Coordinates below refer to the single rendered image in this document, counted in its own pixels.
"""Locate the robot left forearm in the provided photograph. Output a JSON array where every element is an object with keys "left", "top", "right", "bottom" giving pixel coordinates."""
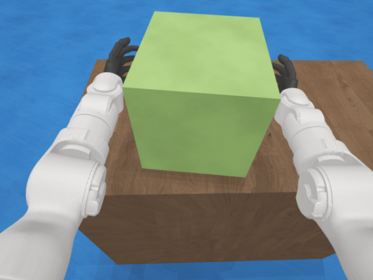
[{"left": 26, "top": 72, "right": 124, "bottom": 207}]

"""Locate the robot right hand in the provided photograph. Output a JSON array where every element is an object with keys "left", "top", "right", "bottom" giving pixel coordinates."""
[{"left": 272, "top": 54, "right": 298, "bottom": 93}]

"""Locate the pedestal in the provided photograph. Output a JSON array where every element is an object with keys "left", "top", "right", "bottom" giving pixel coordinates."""
[{"left": 78, "top": 59, "right": 373, "bottom": 265}]

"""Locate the carton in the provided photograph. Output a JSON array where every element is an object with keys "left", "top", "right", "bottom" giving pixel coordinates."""
[{"left": 122, "top": 11, "right": 281, "bottom": 177}]

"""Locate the robot left upper arm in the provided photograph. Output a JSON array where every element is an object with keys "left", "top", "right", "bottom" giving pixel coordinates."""
[{"left": 0, "top": 152, "right": 107, "bottom": 280}]

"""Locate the robot right upper arm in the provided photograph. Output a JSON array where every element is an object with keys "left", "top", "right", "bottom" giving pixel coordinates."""
[{"left": 296, "top": 165, "right": 373, "bottom": 280}]

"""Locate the robot left hand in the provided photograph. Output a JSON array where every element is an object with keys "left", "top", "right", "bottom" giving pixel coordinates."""
[{"left": 103, "top": 37, "right": 139, "bottom": 84}]

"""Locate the robot right forearm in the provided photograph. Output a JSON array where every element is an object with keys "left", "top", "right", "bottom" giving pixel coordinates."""
[{"left": 274, "top": 88, "right": 367, "bottom": 176}]

